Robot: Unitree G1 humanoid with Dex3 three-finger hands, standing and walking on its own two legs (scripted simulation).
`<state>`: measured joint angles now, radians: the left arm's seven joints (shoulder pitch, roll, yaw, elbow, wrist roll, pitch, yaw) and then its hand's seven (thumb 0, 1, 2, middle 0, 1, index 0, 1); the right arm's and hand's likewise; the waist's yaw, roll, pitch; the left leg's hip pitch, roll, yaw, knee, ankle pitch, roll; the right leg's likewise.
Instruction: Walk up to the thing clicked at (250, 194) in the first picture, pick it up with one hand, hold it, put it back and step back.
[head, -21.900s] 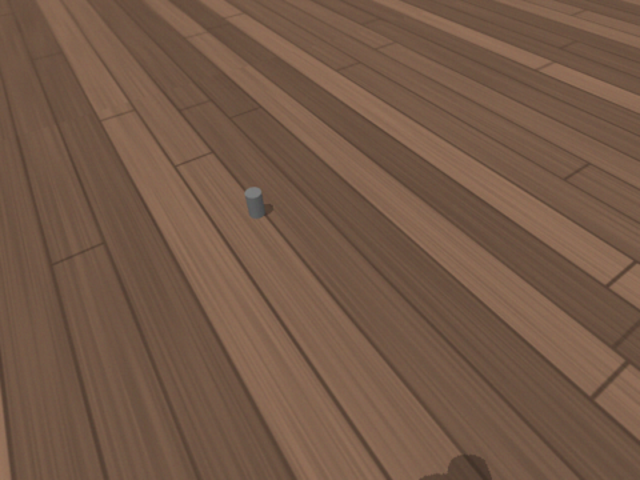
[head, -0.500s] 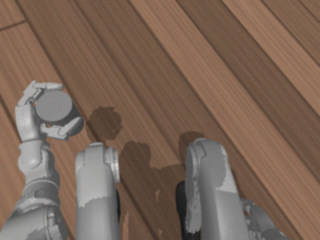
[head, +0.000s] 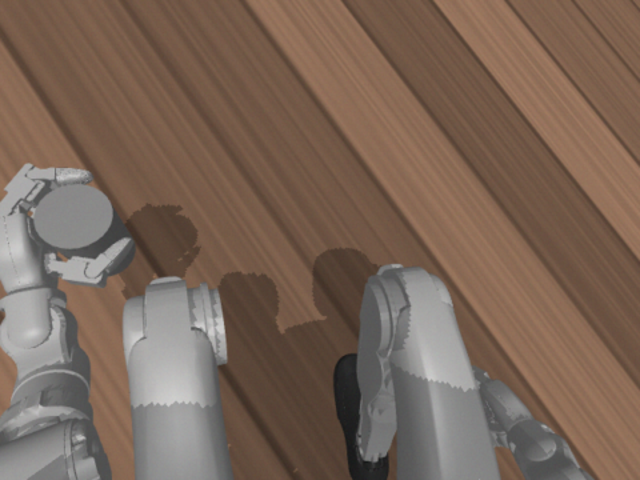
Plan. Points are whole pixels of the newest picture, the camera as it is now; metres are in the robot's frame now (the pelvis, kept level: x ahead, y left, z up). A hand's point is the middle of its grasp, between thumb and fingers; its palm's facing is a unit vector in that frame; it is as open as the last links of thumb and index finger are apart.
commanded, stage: lower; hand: left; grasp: from the side
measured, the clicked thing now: (92, 235) +0.39 +0.27 -0.12
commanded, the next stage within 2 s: loosen in 1.52 s
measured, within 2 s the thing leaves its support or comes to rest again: rests again in 1.30 s
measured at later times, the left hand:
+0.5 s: hand (97, 236) +0.40 +0.28 -0.15, palm faces +0.29 -0.96 +0.00, open 10.2 cm
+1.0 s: hand (102, 241) +0.40 +0.28 -0.18, palm faces +0.33 -0.94 +0.00, open 10.2 cm
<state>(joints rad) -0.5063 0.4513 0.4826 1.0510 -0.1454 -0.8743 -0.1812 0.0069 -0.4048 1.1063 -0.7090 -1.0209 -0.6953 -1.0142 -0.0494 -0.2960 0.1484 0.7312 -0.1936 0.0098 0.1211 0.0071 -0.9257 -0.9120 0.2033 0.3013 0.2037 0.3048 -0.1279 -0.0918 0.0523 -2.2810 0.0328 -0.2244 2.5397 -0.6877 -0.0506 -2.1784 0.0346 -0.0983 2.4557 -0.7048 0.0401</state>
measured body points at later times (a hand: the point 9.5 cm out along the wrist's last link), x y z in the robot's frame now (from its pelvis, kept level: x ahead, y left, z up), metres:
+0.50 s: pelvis -0.01 +0.01 -0.02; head +0.21 +0.14 +0.35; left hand +0.37 +0.33 -0.15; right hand +0.16 -0.26 -0.08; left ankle +0.08 +0.14 -0.26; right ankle +0.10 -0.12 -0.26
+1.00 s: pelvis -0.02 +0.02 -0.02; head +0.21 +0.18 +0.33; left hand +0.37 +0.33 -0.18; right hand +0.15 -0.24 -0.06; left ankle +0.08 +0.14 -0.26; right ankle +0.10 -0.12 -0.26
